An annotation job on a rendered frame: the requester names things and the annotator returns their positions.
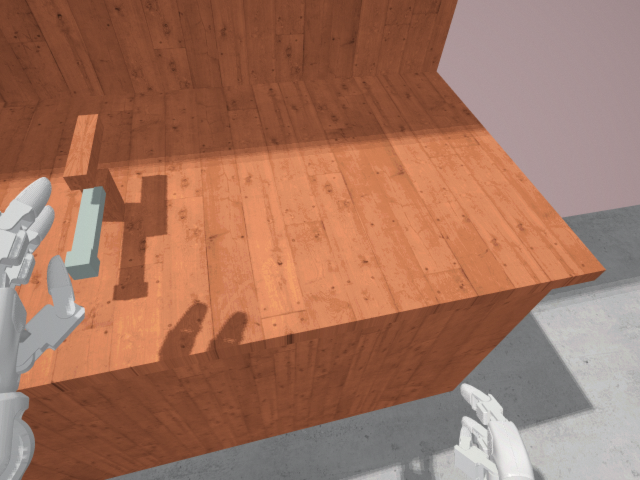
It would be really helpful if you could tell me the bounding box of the robot left forearm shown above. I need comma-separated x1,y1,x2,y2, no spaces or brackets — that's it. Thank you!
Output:
0,392,35,480

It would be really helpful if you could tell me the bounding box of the counter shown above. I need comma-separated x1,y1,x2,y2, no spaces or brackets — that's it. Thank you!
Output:
0,0,606,480

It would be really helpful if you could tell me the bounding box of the robot left hand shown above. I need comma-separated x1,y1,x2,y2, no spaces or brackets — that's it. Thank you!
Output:
0,177,85,393

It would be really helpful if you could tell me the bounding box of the robot right hand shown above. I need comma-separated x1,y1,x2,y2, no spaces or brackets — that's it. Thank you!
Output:
454,383,535,480

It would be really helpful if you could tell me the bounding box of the tap lever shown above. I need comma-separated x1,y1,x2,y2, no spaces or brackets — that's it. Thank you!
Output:
65,186,106,280

